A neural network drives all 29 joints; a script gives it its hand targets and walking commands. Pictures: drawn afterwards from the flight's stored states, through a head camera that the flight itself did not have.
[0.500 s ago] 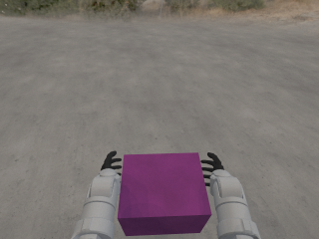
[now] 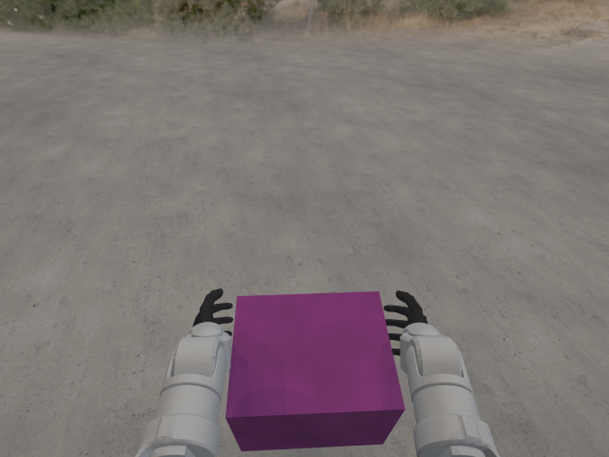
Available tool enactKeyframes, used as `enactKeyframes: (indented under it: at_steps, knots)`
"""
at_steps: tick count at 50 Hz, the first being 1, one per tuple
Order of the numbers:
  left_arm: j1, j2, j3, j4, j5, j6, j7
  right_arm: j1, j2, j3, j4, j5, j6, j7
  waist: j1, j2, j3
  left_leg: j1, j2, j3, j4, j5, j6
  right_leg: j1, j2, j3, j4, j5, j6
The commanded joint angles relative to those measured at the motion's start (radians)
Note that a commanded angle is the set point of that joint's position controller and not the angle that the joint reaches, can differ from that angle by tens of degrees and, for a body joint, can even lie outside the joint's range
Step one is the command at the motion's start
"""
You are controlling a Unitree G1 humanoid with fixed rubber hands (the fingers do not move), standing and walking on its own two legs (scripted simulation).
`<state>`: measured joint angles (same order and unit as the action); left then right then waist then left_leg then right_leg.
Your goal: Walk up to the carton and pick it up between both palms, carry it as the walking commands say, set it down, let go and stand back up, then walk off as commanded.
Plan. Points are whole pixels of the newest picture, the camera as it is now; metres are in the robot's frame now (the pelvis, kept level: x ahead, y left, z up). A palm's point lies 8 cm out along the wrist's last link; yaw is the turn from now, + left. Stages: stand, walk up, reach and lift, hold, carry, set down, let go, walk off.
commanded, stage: hold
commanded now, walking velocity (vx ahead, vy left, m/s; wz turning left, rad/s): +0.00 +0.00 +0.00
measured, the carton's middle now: (310, 370) +0.28 +0.00 -0.04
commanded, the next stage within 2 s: carry in 0.28 s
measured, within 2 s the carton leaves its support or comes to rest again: neither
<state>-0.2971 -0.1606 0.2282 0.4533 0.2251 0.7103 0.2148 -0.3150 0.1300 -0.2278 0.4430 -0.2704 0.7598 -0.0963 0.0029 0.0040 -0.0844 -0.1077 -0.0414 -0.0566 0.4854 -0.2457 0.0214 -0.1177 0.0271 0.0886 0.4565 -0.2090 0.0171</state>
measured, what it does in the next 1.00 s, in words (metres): lifts its right foot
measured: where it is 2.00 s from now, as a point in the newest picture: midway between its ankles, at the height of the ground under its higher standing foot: outside the picture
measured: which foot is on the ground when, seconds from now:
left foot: down 0.00-1.00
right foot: down 0.00-0.82, up 0.84-1.00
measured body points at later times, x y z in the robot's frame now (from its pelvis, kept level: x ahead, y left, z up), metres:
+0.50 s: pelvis -0.01 +0.01 -0.02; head -0.05 +0.02 +0.43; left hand +0.30 +0.16 +0.04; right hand +0.31 -0.15 +0.04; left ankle +0.02 +0.11 -0.74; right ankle +0.04 -0.13 -0.74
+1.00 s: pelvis -0.06 +0.06 -0.02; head -0.05 +0.07 +0.43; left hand +0.22 +0.24 +0.04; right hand +0.26 -0.06 +0.05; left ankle +0.02 +0.11 -0.74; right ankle -0.04 -0.07 -0.71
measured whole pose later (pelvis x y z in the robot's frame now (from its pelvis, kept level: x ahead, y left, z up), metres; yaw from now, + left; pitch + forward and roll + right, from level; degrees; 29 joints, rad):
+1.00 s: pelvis -0.06 +0.06 -0.02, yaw +3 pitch +3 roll +0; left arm -0.29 -0.16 0.18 -0.20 0.06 1.24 0.35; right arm -0.34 0.17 -0.16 -0.13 -0.11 1.25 -0.23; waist 0.03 -0.02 -0.06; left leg -0.51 -0.12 0.02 0.65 -0.20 0.11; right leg -0.53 -0.05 -0.04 0.97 -0.53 0.07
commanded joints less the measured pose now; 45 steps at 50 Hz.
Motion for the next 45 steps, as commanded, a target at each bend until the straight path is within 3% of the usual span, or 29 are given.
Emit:
enactKeyframes:
  at_steps: [1, 13, 14, 16, 18, 20, 23, 25, 27, 28, 30, 32, 33, 34, 35, 36, 37, 38, 39, 40, 41, 43, 44, 45]
  knots:
    - [-0.725, -1.041, -0.512, -0.111, -0.286, -0.05, -0.542, -0.731, 1.053, 0.513, -0.158, 0.337, -0.089, 0.426, 0.0, -0.004, -0.278, 0.027, -0.032, -0.001, -0.127, 0.153, -0.023, 0.058, 0.066, -0.035, -0.088, 0.106, -0.013]
    - [-0.715, -1.037, -0.527, -0.129, -0.289, -0.043, -0.541, -0.723, 1.043, 0.523, -0.182, 0.339, -0.084, 0.425, -0.004, 0.001, -0.247, 0.017, -0.035, -0.001, -0.134, 0.131, -0.023, 0.053, 0.068, -0.038, -0.092, 0.089, -0.014]
    - [-0.759, -1.039, -0.574, -0.171, -0.319, -0.044, -0.54, -0.718, 1.05, 0.579, -0.197, 0.368, -0.084, 0.407, -0.009, -0.033, -0.224, -0.146, 0.155, -0.06, -0.034, 0.131, 0.003, -0.072, -0.137, -0.003, 0.029, 0.07, -0.04]
    - [-0.832, -1.027, -0.62, -0.281, -0.362, -0.022, -0.525, -0.772, 1.055, 0.617, -0.29, 0.415, -0.063, 0.391, -0.003, -0.055, -0.192, -0.283, 0.113, -0.034, -0.004, -0.08, 0.006, -0.065, -0.179, 0.074, -0.023, -0.07, -0.065]
    - [-0.824, -1.022, -0.63, -0.281, -0.367, 0.016, -0.505, -0.782, 1.057, 0.624, -0.291, 0.436, -0.032, 0.379, 0.005, -0.088, -0.279, -0.299, 0.095, -0.009, 0.093, -0.026, -0.005, -0.043, -0.25, 0.153, -0.027, 0.001, -0.094]
    - [-0.79, -1.013, -0.647, -0.29, -0.38, 0.062, -0.484, -0.816, 1.051, 0.651, -0.341, 0.481, 0.008, 0.366, 0.008, -0.108, -0.357, -0.288, 0.101, -0.026, 0.159, -0.014, 0.007, -0.033, -0.285, 0.184, 0.003, 0.069, -0.115]
    - [-0.766, -1.011, -0.691, -0.356, -0.423, 0.14, -0.459, -0.848, 1.058, 0.712, -0.438, 0.55, 0.088, 0.351, 0.009, -0.104, -0.429, -0.281, 0.11, -0.042, 0.149, 0.093, 0.025, -0.028, -0.266, 0.139, 0.103, 0.184, -0.11]
    - [-0.788, -0.993, -0.722, -0.437, -0.467, 0.201, -0.437, -0.832, 1.061, 0.729, -0.483, 0.59, 0.146, 0.338, 0.006, -0.022, -0.464, -0.244, 0.147, -0.102, 0.12, 0.315, 0.048, -0.064, -0.203, 0.058, 0.207, 0.18, -0.078]
    - [-0.805, -0.968, -0.747, -0.549, -0.514, 0.268, -0.415, -0.805, 1.062, 0.751, -0.53, 0.634, 0.213, 0.32, 0.003, 0.087, -0.48, -0.175, 0.185, -0.184, 0.073, 0.478, 0.086, -0.145, -0.107, -0.036, 0.298, 0.055, -0.036]
    - [-0.802, -0.966, -0.758, -0.608, -0.536, 0.303, -0.407, -0.79, 1.064, 0.762, -0.561, 0.654, 0.248, 0.311, 0.003, 0.115, -0.482, -0.145, 0.191, -0.202, 0.057, 0.507, 0.101, -0.177, -0.07, -0.067, 0.291, -0.037, -0.023]
    - [-0.783, -0.968, -0.761, -0.671, -0.569, 0.369, -0.398, -0.771, 1.063, 0.766, -0.609, 0.674, 0.313, 0.294, 0.007, 0.118, -0.5, -0.14, 0.165, -0.186, 0.064, 0.475, 0.107, -0.176, -0.068, -0.086, 0.253, -0.118, -0.012]
    - [-0.753, -0.977, -0.748, -0.684, -0.581, 0.42, -0.395, -0.747, 1.053, 0.755, -0.646, 0.673, 0.361, 0.282, 0.008, 0.049, -0.515, -0.213, 0.127, -0.145, 0.102, 0.399, 0.081, -0.105, -0.11, -0.033, 0.223, -0.04, -0.032]
    - [-0.741, -0.98, -0.747, -0.692, -0.587, 0.439, -0.396, -0.747, 1.048, 0.757, -0.681, 0.677, 0.38, 0.278, 0.007, -0.022, -0.523, -0.261, 0.098, -0.106, 0.146, 0.351, 0.06, -0.059, -0.163, 0.026, 0.201, 0.049, -0.05]
    - [-0.735, -0.981, -0.747, -0.701, -0.593, 0.456, -0.397, -0.757, 1.045, 0.762, -0.721, 0.685, 0.394, 0.274, 0.007, -0.125, -0.524, -0.317, 0.062, -0.058, 0.21, 0.287, 0.035, -0.021, -0.249, 0.12, 0.162, 0.157, -0.079]
    - [-0.73, -0.983, -0.751, -0.71, -0.599, 0.471, -0.396, -0.77, 1.039, 0.765, -0.759, 0.692, 0.405, 0.272, 0.004, -0.218, -0.517, -0.367, 0.04, -0.025, 0.257, 0.168, 0.011, 0.001, -0.321, 0.194, 0.125, 0.248, -0.11]
    - [-0.723, -0.991, -0.756, -0.713, -0.603, 0.484, -0.395, -0.78, 1.035, 0.769, -0.786, 0.695, 0.415, 0.269, -0.003, -0.293, -0.509, -0.387, 0.032, -0.01, 0.278, -0.042, 0.002, -0.003, -0.365, 0.229, 0.114, 0.307, -0.136]
    - [-0.72, -0.992, -0.758, -0.713, -0.6, 0.496, -0.395, -0.78, 1.033, 0.771, -0.795, 0.697, 0.425, 0.267, -0.011, -0.312, -0.498, -0.367, 0.039, -0.018, 0.227, -0.13, 0.004, -0.033, -0.371, 0.224, 0.112, 0.273, -0.136]
    - [-0.718, -0.998, -0.761, -0.716, -0.6, 0.507, -0.395, -0.778, 1.028, 0.769, -0.807, 0.698, 0.434, 0.265, -0.018, -0.257, -0.495, -0.28, 0.054, -0.052, 0.151, -0.125, 0.014, -0.117, -0.338, 0.176, 0.142, 0.152, -0.114]
    - [-0.709, -1.001, -0.767, -0.717, -0.599, 0.516, -0.395, -0.779, 1.024, 0.763, -0.817, 0.696, 0.442, 0.264, -0.025, -0.119, -0.499, -0.111, 0.086, -0.132, 0.028, -0.062, 0.039, -0.276, -0.248, 0.073, 0.222, -0.016, -0.062]
    - [-0.7, -1.001, -0.774, -0.716, -0.6, 0.525, -0.393, -0.785, 1.015, 0.757, -0.811, 0.693, 0.449, 0.266, -0.018, 0.171, -0.484, 0.011, 0.241, -0.372, -0.127, 0.148, 0.081, -0.45, -0.084, -0.084, 0.41, -0.283, 0.024]
    - [-0.711, -1.001, -0.776, -0.719, -0.606, 0.532, -0.392, -0.774, 1.014, 0.754, -0.804, 0.697, 0.457, 0.267, -0.016, 0.252, -0.467, 0.056, 0.312, -0.422, -0.142, 0.251, 0.107, -0.524, -0.052, -0.133, 0.53, -0.438, 0.062]
    - [-0.726, -1.021, -0.788, -0.722, -0.613, 0.539, -0.394, -0.723, 1.042, 0.728, -0.75, 0.669, 0.465, 0.265, -0.012, 0.159, -0.434, -0.017, 0.268, -0.339, -0.147, 0.127, 0.091, -0.504, -0.081, -0.129, 0.603, -0.381, 0.052]
    - [-0.737, -1.03, -0.797, -0.727, -0.623, 0.536, -0.397, -0.697, 1.049, 0.721, -0.73, 0.658, 0.466, 0.266, -0.011, 0.124, -0.42, -0.025, 0.234, -0.302, -0.139, 0.135, 0.073, -0.497, -0.083, -0.128, 0.606, -0.349, 0.052]
    - [-0.742, -1.027, -0.803, -0.745, -0.632, 0.533, -0.4, -0.668, 1.046, 0.715, -0.718, 0.649, 0.467, 0.265, -0.012, 0.126, -0.424, -0.018, 0.22, -0.281, -0.124, 0.19, 0.074, -0.489, -0.079, -0.136, 0.589, -0.329, 0.052]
